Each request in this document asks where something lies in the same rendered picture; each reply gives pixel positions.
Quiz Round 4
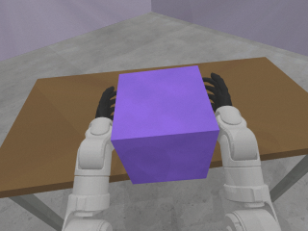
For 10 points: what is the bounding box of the right robot hand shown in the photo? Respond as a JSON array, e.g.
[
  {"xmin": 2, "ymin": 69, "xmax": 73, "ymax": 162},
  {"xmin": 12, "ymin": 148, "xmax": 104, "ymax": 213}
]
[{"xmin": 202, "ymin": 72, "xmax": 233, "ymax": 112}]

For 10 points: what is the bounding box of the right robot upper arm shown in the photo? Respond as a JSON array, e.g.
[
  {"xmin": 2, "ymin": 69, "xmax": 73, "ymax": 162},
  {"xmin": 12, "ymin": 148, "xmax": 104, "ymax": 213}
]
[{"xmin": 222, "ymin": 209, "xmax": 281, "ymax": 231}]

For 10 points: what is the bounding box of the carton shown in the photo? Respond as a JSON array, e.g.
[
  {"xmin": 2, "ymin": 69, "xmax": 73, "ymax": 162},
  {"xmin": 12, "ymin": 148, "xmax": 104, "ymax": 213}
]
[{"xmin": 111, "ymin": 65, "xmax": 219, "ymax": 185}]

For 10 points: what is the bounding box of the right robot forearm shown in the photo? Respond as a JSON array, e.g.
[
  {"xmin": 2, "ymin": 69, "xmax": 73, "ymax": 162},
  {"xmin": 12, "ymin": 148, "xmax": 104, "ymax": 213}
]
[{"xmin": 215, "ymin": 106, "xmax": 282, "ymax": 231}]

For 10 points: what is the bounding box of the left robot hand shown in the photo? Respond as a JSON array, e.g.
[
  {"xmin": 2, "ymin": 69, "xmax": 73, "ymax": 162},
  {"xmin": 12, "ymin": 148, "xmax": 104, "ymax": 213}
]
[{"xmin": 95, "ymin": 86, "xmax": 117, "ymax": 121}]

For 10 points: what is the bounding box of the left robot upper arm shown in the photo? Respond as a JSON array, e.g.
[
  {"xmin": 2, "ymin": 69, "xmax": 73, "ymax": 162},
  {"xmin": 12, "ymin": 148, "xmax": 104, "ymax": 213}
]
[{"xmin": 64, "ymin": 218, "xmax": 113, "ymax": 231}]

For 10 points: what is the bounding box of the left robot forearm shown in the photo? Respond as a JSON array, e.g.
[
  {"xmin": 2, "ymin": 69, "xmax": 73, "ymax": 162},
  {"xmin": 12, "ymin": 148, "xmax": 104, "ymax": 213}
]
[{"xmin": 62, "ymin": 116, "xmax": 115, "ymax": 231}]

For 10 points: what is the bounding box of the table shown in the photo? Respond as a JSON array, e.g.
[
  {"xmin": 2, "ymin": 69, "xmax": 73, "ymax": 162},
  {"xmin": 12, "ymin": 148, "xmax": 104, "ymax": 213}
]
[{"xmin": 0, "ymin": 57, "xmax": 308, "ymax": 231}]

